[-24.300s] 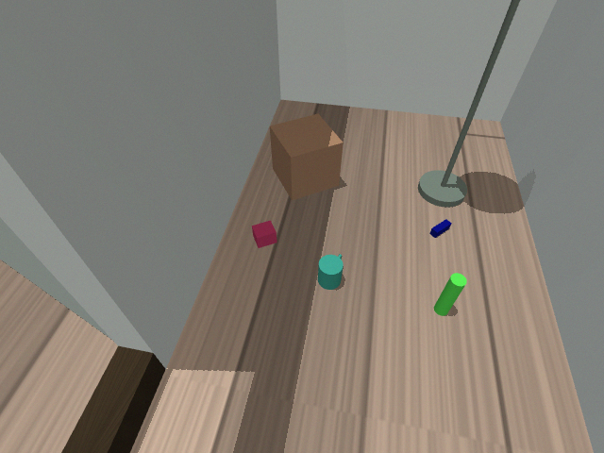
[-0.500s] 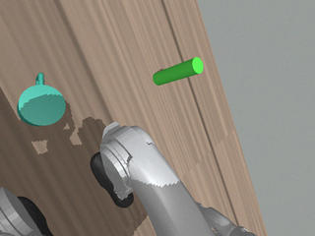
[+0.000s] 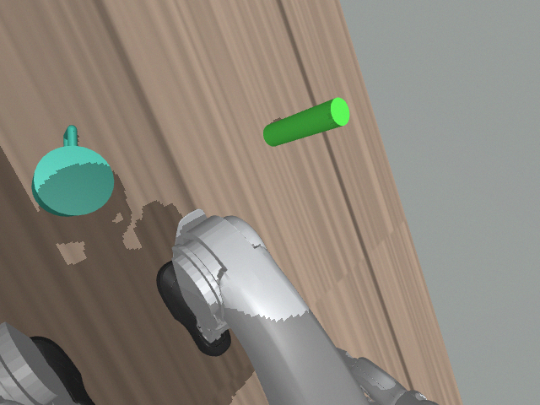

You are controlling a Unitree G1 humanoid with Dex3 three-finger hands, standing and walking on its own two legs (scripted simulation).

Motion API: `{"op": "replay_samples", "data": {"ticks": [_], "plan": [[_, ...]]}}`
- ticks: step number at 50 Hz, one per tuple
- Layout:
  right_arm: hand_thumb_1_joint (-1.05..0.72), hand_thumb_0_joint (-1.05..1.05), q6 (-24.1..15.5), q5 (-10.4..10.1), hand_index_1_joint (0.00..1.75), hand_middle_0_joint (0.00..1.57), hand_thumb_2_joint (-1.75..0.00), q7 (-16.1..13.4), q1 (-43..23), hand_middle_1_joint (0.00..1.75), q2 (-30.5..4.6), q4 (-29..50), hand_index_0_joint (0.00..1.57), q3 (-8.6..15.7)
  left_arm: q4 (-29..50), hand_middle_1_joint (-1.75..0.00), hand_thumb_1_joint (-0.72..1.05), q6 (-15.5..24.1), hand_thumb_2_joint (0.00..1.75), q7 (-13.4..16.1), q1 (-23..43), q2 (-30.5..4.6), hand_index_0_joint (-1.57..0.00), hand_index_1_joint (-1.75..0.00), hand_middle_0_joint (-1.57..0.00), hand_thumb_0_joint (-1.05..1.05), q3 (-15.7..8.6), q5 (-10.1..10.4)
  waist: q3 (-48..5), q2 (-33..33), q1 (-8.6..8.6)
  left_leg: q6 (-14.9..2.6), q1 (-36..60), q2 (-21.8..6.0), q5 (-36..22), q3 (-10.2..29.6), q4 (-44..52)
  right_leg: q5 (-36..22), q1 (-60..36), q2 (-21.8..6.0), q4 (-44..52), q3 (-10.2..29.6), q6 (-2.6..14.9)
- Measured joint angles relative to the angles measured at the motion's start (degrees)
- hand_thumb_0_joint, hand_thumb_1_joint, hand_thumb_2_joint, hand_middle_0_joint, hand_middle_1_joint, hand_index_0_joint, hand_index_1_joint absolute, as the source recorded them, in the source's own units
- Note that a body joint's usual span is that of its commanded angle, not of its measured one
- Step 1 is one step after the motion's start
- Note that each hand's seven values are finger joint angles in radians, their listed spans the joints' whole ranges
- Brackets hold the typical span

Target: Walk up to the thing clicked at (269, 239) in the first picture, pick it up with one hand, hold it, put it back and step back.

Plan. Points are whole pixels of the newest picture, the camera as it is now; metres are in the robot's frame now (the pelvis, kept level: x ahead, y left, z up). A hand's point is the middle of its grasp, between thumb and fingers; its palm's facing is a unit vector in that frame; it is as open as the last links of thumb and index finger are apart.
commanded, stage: close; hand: left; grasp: from above
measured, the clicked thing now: out of the picture +0.48 +0.40 -0.30
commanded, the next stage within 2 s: settle in 0.56 s
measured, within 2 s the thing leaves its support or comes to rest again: leaves its support in 0.98 s
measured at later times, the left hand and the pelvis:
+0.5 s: hand out of the picture +0.46 +0.38 -0.26, palm faces -0.29 -0.33 -0.90, open 10.1 cm; pelvis +0.00 +0.00 +0.00, yaw +0 degrees
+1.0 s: hand out of the picture +0.47 +0.39 -0.25, palm faces -0.26 -0.35 -0.90, open 9.9 cm; pelvis +0.00 +0.00 +0.00, yaw +0 degrees
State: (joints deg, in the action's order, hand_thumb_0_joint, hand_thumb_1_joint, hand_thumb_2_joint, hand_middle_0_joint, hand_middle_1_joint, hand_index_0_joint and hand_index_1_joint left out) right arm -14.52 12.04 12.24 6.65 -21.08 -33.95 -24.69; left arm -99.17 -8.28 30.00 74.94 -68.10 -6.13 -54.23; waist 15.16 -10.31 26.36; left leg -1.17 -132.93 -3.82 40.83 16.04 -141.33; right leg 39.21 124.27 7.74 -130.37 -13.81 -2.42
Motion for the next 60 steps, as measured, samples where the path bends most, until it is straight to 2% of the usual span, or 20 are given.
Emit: {"op": "replay_samples", "data": {"ticks": [14, 39, 45, 51, 56, 60], "plan": [[-0.92, 0.00, 0.2, 0.0, 0.30, 0.20, -0.90, 0.1, -0.1, 0.30, 0.2, -0.1, 0.20, -0.1, 0.3, -0.68, 0.07, -0.1, 0.57, 0.1, 0.0, 0.2, -0.54, -0.67, -0.51, 0.00, 0.0, 0.2, -0.2, -0.1, -0.14, 0.11, 0.1, 0.0, 0.0, 0.0, 0.0, 0.0, 0.0, 0.0, 0.0, 0.0, 0.10], [-0.92, 0.00, 0.7, 0.1, 0.30, 0.20, -0.90, -0.6, -0.2, 0.30, 0.3, -0.3, 0.20, -0.5, -0.3, -0.60, 0.06, 0.3, 0.48, 0.2, -0.1, 0.0, -0.62, -0.60, -0.59, -0.01, -0.1, 0.1, 0.0, -0.1, 0.12, 0.09, 0.3, -0.1, -0.2, -0.1, 0.2, -0.3, -0.1, -0.1, 0.1, 0.0, 0.13], [-0.93, 0.00, 1.1, -0.1, 0.30, 0.20, -0.90, -0.4, 0.0, 0.30, 0.6, -0.4, 0.20, -0.2, 0.9, -0.57, 0.07, -0.3, 0.44, -0.6, -0.2, 0.4, -0.65, -0.57, -0.62, 0.00, -1.0, 0.0, -0.6, 0.0, -0.13, 0.25, 0.2, -0.1, -0.2, -0.1, 0.4, -0.2, 0.0, -0.1, 0.3, 0.0, 0.30], [-0.93, 0.00, 1.8, -0.6, 0.30, 0.20, -0.90, 0.0, 1.0, 0.30, 1.1, -0.5, 0.20, 0.9, 4.5, -0.54, 0.07, -1.4, 0.41, -2.3, -0.6, 1.6, -0.67, -0.54, -0.64, 0.00, -2.3, -1.3, -2.1, 0.5, -0.85, 0.44, -0.2, 0.0, -0.1, -0.2, 0.7, -0.1, 0.5, -0.3, 0.3, 0.1, 0.55], [-0.93, 0.00, 2.9, -1.4, 0.30, 0.20, -0.90, 0.6, 2.5, 0.30, 1.7, -0.8, 0.20, 2.8, 8.3, -0.52, 0.08, -3.4, 0.39, -4.6, -1.8, 3.6, -0.68, -0.52, -0.65, 0.00, -2.3, -1.5, -4.3, 2.1, -1.86, 0.57, -0.7, 0.2, 0.0, -0.6, 0.8, 0.3, 1.0, -0.6, 0.0, 0.3, 0.76], [-0.92, 0.00, 3.8, -2.2, 0.30, 0.20, -0.90, 1.1, 3.6, 0.30, 2.1, -1.1, 0.20, 4.6, 10.7, -0.52, 0.08, -4.8, 0.39, -6.8, -3.2, 5.9, -0.68, -0.52, -0.66, 0.00, -1.4, -1.3, -6.2, 3.9, -3.05, 0.47, -1.1, 0.3, 0.0, -1.1, 1.0, 0.6, 1.4, -0.8, -0.2, 0.7, 0.83]]}}
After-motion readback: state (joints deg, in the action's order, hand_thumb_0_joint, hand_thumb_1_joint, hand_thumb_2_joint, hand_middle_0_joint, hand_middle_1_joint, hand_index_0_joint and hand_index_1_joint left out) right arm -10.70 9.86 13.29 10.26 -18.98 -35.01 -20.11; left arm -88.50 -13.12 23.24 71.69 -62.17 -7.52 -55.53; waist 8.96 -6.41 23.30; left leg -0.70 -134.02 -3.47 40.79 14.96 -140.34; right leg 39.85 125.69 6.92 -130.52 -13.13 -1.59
